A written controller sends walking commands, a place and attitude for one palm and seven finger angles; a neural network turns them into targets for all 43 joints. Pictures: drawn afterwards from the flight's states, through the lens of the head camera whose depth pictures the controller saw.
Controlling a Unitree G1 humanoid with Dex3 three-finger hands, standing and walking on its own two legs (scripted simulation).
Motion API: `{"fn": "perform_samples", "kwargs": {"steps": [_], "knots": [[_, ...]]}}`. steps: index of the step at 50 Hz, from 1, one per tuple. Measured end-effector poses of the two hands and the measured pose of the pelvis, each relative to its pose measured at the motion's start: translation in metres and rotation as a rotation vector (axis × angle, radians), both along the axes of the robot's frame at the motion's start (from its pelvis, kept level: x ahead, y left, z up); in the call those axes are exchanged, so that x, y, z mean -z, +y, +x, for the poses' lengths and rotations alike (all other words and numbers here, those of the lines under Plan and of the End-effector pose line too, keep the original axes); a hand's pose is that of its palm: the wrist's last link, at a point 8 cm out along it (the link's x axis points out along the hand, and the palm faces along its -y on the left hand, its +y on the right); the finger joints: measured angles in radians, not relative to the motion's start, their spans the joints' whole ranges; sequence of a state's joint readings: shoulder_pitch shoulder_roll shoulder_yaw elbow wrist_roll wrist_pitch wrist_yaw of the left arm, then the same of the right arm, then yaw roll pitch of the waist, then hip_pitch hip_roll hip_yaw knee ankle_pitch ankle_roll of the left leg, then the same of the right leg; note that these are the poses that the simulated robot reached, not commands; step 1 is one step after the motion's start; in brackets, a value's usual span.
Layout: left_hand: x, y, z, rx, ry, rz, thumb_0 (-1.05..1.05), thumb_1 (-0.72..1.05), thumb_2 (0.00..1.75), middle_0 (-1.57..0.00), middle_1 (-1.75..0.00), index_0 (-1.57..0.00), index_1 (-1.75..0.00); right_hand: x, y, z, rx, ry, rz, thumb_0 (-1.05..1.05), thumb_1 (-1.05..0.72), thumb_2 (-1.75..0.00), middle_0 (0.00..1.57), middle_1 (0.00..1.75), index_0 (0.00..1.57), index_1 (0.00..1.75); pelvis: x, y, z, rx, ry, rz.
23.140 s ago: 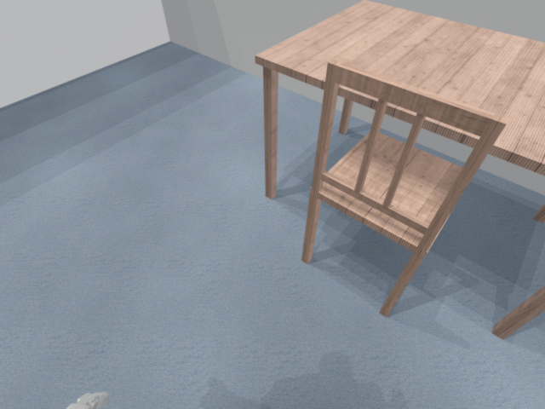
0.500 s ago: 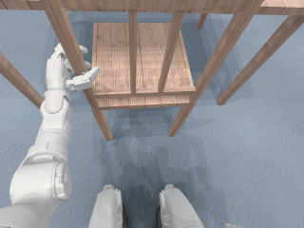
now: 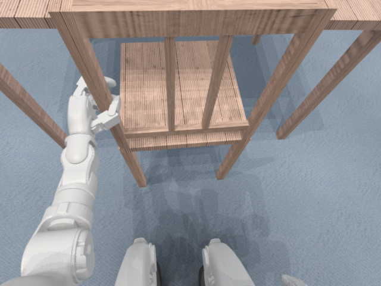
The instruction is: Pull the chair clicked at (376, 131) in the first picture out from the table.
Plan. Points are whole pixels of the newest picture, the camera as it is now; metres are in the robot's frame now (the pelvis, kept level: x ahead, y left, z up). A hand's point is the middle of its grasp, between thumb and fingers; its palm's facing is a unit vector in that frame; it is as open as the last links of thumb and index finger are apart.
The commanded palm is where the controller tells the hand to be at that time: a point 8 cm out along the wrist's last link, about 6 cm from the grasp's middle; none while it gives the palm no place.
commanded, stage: hook a spindle and tug to test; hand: left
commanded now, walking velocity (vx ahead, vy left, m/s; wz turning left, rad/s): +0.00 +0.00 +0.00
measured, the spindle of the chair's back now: (170, 93) +0.50 +0.02 +0.04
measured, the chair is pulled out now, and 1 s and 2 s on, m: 0.01 0.09 0.16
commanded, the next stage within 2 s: step backward, pulling the chair out in 0.24 s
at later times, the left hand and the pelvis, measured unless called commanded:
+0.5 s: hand (112, 120) +0.44 +0.13 +0.04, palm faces +0.06 -0.99 -0.14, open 6.4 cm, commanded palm +0.42 +0.18 +0.04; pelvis +0.01 -0.01 +0.06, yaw +2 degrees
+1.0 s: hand (122, 148) +0.37 +0.11 +0.05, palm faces -0.06 -0.98 -0.16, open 6.0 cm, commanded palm +0.37 +0.16 +0.05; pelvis -0.02 +0.00 +0.11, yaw -2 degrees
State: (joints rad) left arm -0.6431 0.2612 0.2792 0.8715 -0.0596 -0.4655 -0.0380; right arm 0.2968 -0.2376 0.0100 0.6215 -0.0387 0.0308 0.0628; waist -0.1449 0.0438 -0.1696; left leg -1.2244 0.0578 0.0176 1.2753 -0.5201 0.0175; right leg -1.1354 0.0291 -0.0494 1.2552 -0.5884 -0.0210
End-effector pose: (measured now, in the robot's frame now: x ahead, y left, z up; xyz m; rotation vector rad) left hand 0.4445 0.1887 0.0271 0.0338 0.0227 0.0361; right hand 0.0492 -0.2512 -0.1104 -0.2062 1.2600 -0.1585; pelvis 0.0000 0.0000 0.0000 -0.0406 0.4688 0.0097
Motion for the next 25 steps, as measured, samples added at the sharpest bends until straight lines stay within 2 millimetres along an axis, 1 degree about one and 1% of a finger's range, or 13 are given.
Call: {"fn": "perform_samples", "kwargs": {"steps": [11,18,20,23,25], "knots": [[0.0,0.0,-0.016,0.009,0.002,0.002,0.02,0.63,0.73,-0.37,-1.39,-0.37,-1.42,-0.003,-0.006,0.025,-0.027,-0.063,0.0,0.01,-0.91,-0.9,0.2,0.3,0.2,0.3,-0.003,-0.005,0.003,-0.005,-0.014,0.008],[0.0,0.0,-0.02,0.011,-0.001,0.006,0.02,0.62,0.74,-0.38,-1.39,-0.37,-1.42,0.001,-0.009,0.032,-0.045,-0.082,-0.006,0.01,-0.91,-0.9,0.2,0.3,0.2,0.3,0.0,-0.008,0.001,-0.013,-0.019,0.008],[-0.006,0.0,-0.021,-0.006,0.052,0.041,0.02,0.61,0.75,-0.37,-1.36,-0.37,-1.42,-0.005,-0.007,0.031,0.003,-0.07,0.0,0.01,-0.91,-0.9,0.2,0.3,0.2,0.3,-0.009,-0.008,-0.001,-0.016,-0.074,0.017],[-0.019,-0.003,-0.024,-0.037,0.213,0.096,0.06,0.62,0.75,-0.33,-1.26,-0.37,-1.43,-0.028,0.002,0.03,0.065,-0.058,0.015,0.01,-0.91,-0.9,0.2,0.3,0.2,0.3,-0.037,-0.007,0.003,-0.022,-0.145,0.024],[-0.026,-0.006,-0.027,-0.057,0.313,0.092,0.09,0.61,0.74,-0.31,-1.2,-0.37,-1.43,-0.046,0.007,0.029,0.081,-0.047,0.021,0.01,-0.91,-0.9,0.2,0.3,0.2,0.3,-0.057,-0.005,0.009,-0.017,-0.17,0.026]]}}
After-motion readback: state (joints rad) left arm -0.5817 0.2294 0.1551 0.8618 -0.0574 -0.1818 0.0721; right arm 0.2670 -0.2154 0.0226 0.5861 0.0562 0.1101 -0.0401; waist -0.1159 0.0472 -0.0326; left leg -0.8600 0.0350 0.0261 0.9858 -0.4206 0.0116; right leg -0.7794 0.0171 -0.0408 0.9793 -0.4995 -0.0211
